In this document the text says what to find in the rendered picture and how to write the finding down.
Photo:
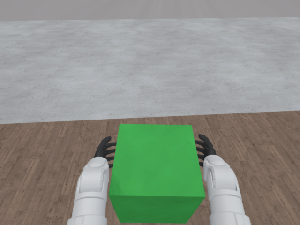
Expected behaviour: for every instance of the right robot forearm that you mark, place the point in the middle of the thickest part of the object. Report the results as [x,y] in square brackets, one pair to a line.
[224,193]

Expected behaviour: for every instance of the carton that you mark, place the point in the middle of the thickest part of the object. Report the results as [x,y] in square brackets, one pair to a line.
[156,176]

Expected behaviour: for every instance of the left robot hand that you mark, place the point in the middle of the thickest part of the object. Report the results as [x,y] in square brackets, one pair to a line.
[102,152]

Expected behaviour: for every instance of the left robot forearm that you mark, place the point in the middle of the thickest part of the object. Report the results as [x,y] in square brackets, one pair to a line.
[91,194]

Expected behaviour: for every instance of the right robot hand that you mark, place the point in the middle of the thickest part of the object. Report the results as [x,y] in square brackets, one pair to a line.
[207,150]

